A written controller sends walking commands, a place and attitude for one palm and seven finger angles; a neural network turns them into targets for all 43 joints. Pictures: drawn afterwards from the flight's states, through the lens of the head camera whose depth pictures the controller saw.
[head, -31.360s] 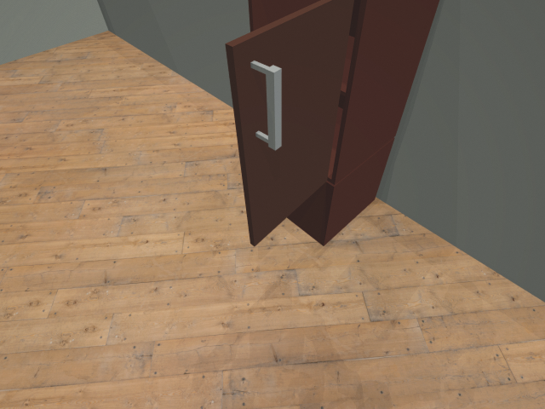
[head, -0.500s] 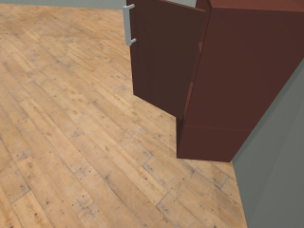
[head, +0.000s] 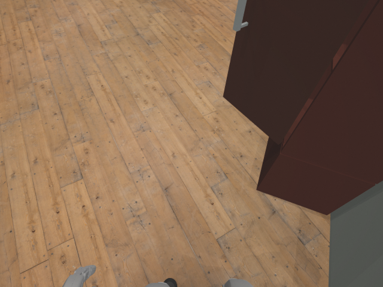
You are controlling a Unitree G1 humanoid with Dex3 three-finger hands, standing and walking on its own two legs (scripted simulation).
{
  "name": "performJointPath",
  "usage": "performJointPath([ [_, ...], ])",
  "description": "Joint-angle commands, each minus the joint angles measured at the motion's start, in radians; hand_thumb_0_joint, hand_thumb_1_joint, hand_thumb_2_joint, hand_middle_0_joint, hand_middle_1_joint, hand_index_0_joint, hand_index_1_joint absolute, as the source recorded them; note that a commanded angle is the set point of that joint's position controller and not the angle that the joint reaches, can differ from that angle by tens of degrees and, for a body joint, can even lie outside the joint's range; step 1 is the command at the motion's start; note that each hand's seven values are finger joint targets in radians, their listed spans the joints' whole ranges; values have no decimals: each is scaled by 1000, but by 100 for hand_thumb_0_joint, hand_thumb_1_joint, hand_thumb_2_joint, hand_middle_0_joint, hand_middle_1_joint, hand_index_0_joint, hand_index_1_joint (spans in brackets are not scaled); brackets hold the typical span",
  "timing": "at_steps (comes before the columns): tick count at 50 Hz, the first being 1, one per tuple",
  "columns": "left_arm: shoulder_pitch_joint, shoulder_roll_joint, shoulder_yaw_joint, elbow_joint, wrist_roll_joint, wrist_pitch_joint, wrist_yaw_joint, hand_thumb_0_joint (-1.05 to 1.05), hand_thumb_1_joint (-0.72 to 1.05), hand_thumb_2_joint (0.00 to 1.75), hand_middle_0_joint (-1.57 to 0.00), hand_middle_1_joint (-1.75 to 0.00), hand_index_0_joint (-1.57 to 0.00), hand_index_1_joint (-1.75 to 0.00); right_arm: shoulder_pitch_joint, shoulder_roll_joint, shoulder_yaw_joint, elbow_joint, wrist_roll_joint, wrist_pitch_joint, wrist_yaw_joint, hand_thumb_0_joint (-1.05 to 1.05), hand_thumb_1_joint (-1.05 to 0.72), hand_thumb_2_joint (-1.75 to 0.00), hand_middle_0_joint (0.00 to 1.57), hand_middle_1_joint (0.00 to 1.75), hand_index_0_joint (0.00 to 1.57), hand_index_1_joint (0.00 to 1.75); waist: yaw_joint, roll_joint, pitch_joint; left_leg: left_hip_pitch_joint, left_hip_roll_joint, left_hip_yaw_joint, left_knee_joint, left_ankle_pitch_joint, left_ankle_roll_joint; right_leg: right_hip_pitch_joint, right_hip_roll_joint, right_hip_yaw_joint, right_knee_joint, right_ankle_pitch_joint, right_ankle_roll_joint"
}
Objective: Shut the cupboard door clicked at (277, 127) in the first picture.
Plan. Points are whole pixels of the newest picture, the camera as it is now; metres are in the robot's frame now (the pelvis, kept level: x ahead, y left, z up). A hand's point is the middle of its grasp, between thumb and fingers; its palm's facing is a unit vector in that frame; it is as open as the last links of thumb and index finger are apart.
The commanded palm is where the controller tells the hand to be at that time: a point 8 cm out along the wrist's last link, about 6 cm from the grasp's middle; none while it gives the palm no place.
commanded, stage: walk to a spot facing it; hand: left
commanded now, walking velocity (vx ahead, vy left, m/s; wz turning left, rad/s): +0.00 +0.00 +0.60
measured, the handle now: (246, 2) +0.94 -0.15 +0.12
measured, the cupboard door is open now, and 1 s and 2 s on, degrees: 58 58 58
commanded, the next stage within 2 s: turn to face it in 1.90 s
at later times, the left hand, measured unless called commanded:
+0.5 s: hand out of the picture -0.04 +0.19 -0.19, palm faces +0.34 -0.90 -0.26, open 7.4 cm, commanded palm none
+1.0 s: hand out of the picture -0.01 +0.13 -0.15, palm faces +0.61 -0.75 -0.24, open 7.4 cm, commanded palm none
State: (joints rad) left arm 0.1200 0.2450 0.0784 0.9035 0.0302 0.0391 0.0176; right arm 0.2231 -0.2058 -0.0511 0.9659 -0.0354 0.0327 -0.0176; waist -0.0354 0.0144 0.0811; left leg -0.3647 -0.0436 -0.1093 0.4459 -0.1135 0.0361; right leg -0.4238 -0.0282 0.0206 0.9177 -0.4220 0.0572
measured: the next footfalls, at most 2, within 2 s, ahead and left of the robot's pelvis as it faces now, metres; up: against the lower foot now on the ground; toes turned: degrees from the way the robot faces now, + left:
right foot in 0.14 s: +0.03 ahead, -0.17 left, +0.00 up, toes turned +7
left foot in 0.46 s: +0.00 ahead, +0.11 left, +0.00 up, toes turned +22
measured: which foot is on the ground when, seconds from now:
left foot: down 0.00-0.12, up 0.14-0.44, down 0.46-0.76, up 0.78-1.00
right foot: up 0.00-0.12, down 0.14-0.46, up 0.48-0.74, down 0.76-1.00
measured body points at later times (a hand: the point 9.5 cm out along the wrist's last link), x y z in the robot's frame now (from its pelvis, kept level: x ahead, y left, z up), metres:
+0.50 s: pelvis -0.01 -0.03 -0.02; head +0.05 +0.01 +0.42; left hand -0.05 +0.24 -0.17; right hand +0.17 -0.24 -0.15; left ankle -0.04 +0.10 -0.74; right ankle -0.01 -0.17 -0.72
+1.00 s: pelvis +0.09 -0.03 +0.01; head +0.13 -0.02 +0.46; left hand -0.04 +0.17 -0.13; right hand +0.30 -0.20 -0.14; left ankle +0.01 +0.11 -0.64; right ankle +0.10 -0.14 -0.74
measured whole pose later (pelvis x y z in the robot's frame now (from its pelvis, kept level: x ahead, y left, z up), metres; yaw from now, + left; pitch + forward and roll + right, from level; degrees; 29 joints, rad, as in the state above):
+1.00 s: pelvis +0.09 -0.03 +0.01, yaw +39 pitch +2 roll +3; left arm 0.33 0.17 0.05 0.93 0.04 -0.05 0.00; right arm 0.21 -0.24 -0.08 0.93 -0.03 0.04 0.04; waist -0.02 -0.01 0.05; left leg -0.60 0.04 0.01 1.11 -0.26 -0.03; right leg -0.11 -0.10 -0.22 0.37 -0.28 -0.01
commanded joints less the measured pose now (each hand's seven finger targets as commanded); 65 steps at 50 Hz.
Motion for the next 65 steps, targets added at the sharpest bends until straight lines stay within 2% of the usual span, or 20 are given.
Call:
performJointPath([
  [1,64,65,12,-68,-8,-8,4,0,90,90,-20,-30,-20,-30,36,-220,-62,-73,-3,4,-2,0,-90,-90,20,30,20,30,5,187,-145,131,205,-314,-154,-56,103,56,42,-23,-160,-19,0],
  [4,186,100,24,-43,-12,-10,8,0,90,90,-20,-30,-20,-30,-35,-208,-70,-110,6,17,3,0,-90,-90,20,30,20,30,63,170,-143,-38,127,-285,-115,-169,45,302,63,-51,-437,94,-15],
  [7,104,257,41,-89,8,-20,26,0,90,90,-20,-30,-20,-30,-52,-141,-73,-140,14,18,15,0,-90,-90,20,30,20,30,63,-244,-42,-301,-53,-5,588,-443,-85,202,-470,451,-783,-118,-222],
  [11,-29,136,12,-113,1,-45,23,0,90,90,-20,-30,-20,-30,-1,-128,-61,-119,10,25,42,0,-90,-90,20,30,20,30,-29,-204,-4,-255,45,53,781,-292,-91,179,-275,100,-616,311,-197],
  [18,187,214,42,-54,5,-42,19,0,90,90,-20,-30,-20,-30,-131,-85,-23,-171,27,7,48,0,-90,-90,20,30,20,30,77,-246,-92,-95,25,210,274,-320,-85,423,-293,-43,-411,849,-158],
  [21,163,197,41,-63,-9,-37,14,0,90,90,-20,-30,-20,-30,2,-136,-34,-132,20,-6,44,0,-90,-90,20,30,20,30,0,-139,-163,204,36,177,-5,-31,-60,276,-266,-120,-219,694,-76],
  [23,129,77,3,-127,-18,-26,8,0,90,90,-20,-30,-20,-30,121,-319,-80,-112,14,-11,26,0,-90,-90,20,30,20,30,-62,321,-251,460,448,-336,-35,711,163,-139,-71,-133,161,-268,26],
  [24,79,98,8,-146,-10,-13,13,0,90,90,-20,-30,-20,-30,167,-306,-74,-87,8,-2,18,0,-90,-90,20,30,20,30,-79,197,-253,422,458,-281,-27,568,204,-131,-92,-33,230,-247,0],
  [28,28,96,18,-125,-4,-19,-15,0,90,90,-20,-30,-20,-30,17,-234,-47,-125,-2,-16,3,0,-90,-90,20,30,20,30,-26,209,-103,229,288,-217,-132,-157,125,-166,-82,-26,173,-43,4],
  [36,252,95,28,-59,3,-46,-41,0,90,90,-20,-30,-20,-30,-98,-219,-53,-157,4,-16,12,0,-90,-90,20,30,20,30,101,87,-63,-181,141,-171,-34,-568,72,364,33,-127,-365,82,-1],
  [38,386,248,58,-43,22,-63,-14,0,90,90,-20,-30,-20,-30,-129,-72,-26,-202,24,-28,21,0,-90,-90,20,30,20,30,183,-430,-76,-500,-71,70,573,-545,-34,527,-412,476,-768,-391,-124],
  [39,310,231,48,-67,4,-63,-5,0,90,90,-20,-30,-20,-30,-154,-129,-39,-209,9,-24,29,0,-90,-90,20,30,20,30,137,-321,19,-472,13,-9,776,-458,-27,310,-478,564,-852,-508,-164],
  [42,112,138,32,-99,4,-90,1,0,90,90,-20,-30,-20,-30,-54,-114,-49,-145,-2,-14,52,0,-90,-90,20,30,20,30,3,-168,39,-381,101,8,881,-222,-45,168,-393,308,-817,-330,-147],
  [46,204,90,23,-47,-1,-116,-4,0,90,90,-20,-30,-20,-30,-60,-57,-30,-126,9,-20,68,0,-90,-90,20,30,20,30,31,-149,-44,-358,92,109,712,-125,-66,380,-272,-79,-705,269,-120],
  [55,338,101,23,37,5,-117,0,0,90,90,-20,-30,-20,-30,-244,-35,-1,-178,9,-38,82,0,-90,-90,20,30,20,30,90,-179,-1,-309,101,221,308,-177,-17,549,-355,-217,-608,702,-134],
  [59,272,154,31,27,-7,-115,-7,0,90,90,-20,-30,-20,-30,23,-99,-20,-109,1,-55,66,0,-90,-90,20,30,20,30,-50,-123,-134,163,-18,306,132,-149,43,400,-319,-332,-261,895,-97],
  [60,259,135,28,11,-12,-113,-17,0,90,90,-20,-30,-20,-30,164,-172,-41,-76,-2,-58,54,0,-90,-90,20,30,20,30,-124,-18,-227,430,56,195,88,-135,77,209,-282,-329,-29,660,-68],
  [61,263,68,16,-32,-23,-104,-34,0,90,90,-20,-30,-20,-30,258,-305,-77,-58,-10,-64,39,0,-90,-90,20,30,20,30,-143,280,-303,654,373,-328,-4,-101,206,-165,-107,-292,313,-88,-12],
  [62,130,86,5,-96,-17,-92,-28,0,90,90,-20,-30,-20,-30,316,-343,-80,-45,9,-55,23,0,-90,-90,20,30,20,30,-170,191,-303,660,454,-481,-119,-65,257,-293,-79,-127,447,-174,-25],
  [65,141,32,14,-64,0,-85,-21,0,90,90,-20,-30,-20,-30,82,-223,-38,-102,6,-73,10,0,-90,-90,20,30,20,30,-36,101,-69,200,381,-282,-219,-354,175,-233,-156,-36,405,10,-37],
])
